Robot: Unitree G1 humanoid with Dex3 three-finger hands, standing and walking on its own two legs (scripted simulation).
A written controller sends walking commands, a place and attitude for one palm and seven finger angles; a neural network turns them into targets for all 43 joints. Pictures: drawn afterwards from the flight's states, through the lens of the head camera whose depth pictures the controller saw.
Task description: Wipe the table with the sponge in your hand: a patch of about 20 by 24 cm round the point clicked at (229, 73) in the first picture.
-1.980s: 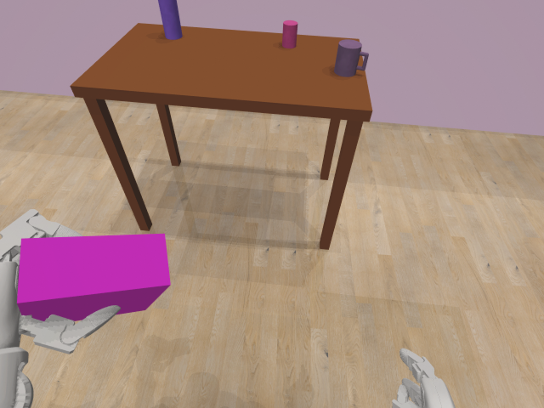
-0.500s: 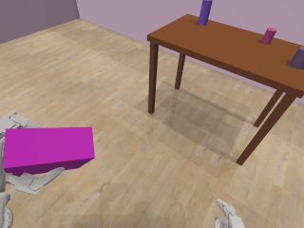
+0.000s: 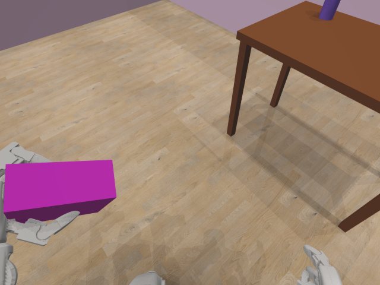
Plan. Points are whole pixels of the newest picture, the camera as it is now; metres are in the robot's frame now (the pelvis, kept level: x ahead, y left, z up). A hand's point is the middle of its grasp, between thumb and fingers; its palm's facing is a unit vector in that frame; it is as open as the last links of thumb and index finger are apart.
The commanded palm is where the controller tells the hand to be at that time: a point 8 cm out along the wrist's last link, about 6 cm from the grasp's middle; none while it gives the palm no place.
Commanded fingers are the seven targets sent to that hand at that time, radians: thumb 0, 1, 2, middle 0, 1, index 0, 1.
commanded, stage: walk to a spot facing it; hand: left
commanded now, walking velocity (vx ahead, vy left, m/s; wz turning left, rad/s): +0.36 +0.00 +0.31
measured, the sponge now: (77, 191) +0.23 +0.20 +0.15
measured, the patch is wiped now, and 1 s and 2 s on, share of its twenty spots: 0.00 0.00 0.00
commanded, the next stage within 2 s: none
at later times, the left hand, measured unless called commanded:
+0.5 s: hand (85, 142) +0.32 +0.21 +0.16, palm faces +0.54 -0.70 -0.46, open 10.1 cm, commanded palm +0.25 +0.25 +0.17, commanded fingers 0.00 0.10 1.30 -1.20 -1.60 -1.20 -1.60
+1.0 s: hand (77, 101) +0.40 +0.25 +0.18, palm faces +0.63 -0.64 -0.44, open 10.1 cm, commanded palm +0.33 +0.28 +0.17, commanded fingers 0.00 0.10 1.30 -1.20 -1.60 -1.20 -1.60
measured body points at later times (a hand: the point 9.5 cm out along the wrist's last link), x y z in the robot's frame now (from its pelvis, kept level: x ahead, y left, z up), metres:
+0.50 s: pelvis +0.14 -0.05 -0.03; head +0.17 -0.08 +0.42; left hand +0.28 +0.25 +0.18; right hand +0.32 -0.24 -0.15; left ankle +0.07 +0.09 -0.67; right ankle +0.19 -0.16 -0.75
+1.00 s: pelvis +0.27 -0.04 -0.01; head +0.31 -0.01 +0.44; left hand +0.36 +0.28 +0.20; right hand +0.50 -0.17 -0.10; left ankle +0.26 +0.08 -0.74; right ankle +0.34 -0.18 -0.68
